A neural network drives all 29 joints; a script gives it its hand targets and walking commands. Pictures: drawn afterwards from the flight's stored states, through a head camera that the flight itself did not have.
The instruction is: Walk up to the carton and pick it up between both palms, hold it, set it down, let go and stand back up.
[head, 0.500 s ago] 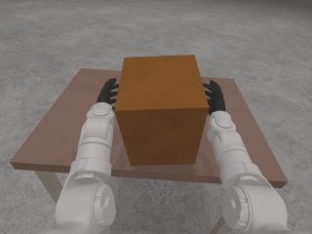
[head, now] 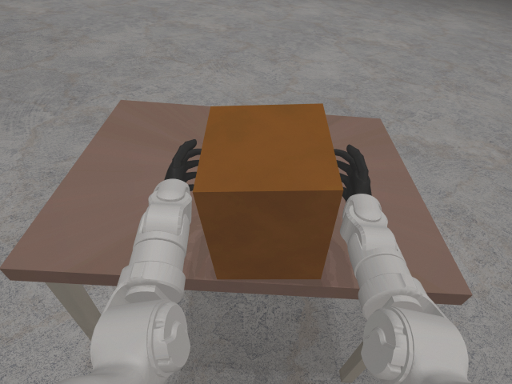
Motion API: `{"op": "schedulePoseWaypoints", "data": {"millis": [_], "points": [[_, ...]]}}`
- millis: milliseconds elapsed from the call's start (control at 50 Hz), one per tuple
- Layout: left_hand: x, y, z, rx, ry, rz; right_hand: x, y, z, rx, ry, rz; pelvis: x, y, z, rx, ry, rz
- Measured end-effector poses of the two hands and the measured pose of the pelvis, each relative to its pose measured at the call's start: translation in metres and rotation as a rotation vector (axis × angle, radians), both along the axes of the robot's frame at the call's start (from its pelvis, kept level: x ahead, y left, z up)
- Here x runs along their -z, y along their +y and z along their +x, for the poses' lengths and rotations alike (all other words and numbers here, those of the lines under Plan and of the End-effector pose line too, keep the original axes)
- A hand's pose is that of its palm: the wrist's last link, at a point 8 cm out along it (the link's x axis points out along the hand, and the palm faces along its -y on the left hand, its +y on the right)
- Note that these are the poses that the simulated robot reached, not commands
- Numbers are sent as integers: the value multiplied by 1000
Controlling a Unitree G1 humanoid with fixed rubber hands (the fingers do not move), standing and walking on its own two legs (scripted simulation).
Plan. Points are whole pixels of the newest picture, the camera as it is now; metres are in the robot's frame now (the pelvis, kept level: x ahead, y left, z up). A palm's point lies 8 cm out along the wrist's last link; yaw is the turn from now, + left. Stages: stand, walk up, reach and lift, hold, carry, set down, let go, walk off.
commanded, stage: set down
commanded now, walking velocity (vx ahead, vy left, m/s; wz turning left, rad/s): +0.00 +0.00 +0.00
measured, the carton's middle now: (267, 195) +0.45 -0.02 +0.08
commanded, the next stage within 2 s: none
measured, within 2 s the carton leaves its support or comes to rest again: rests again in 0.64 s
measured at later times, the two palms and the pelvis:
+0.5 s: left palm (176, 186) +0.41 +0.13 +0.13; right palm (354, 202) +0.39 -0.16 +0.13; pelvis +0.00 +0.00 +0.00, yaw +0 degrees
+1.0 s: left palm (181, 189) +0.42 +0.13 +0.12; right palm (354, 209) +0.39 -0.16 +0.11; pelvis +0.00 +0.00 +0.00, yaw -1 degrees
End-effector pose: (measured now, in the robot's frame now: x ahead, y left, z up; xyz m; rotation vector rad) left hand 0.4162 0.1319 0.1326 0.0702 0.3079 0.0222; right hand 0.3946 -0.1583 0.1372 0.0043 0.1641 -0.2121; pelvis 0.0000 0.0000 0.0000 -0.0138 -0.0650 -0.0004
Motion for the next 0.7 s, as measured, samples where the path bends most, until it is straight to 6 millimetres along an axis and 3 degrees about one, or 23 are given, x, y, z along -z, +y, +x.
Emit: {"op": "schedulePoseWaypoints", "data": {"millis": [320, 480, 700], "points": [[5, 3, -2, -9, 14, -30, 14, 2, -6, -8, 25, 12, 0, -2, -2, -8, 12, 4], [0, 1, -4, -10, -32, -21, 10, 2, -8, 7, -10, 21, 0, 0, -3, -1, 34, 2], [11, 2, 0, -4, -9, -52, 18, 2, -8, 8, 11, 15, -1, 4, -7, 4, 32, 5]]}}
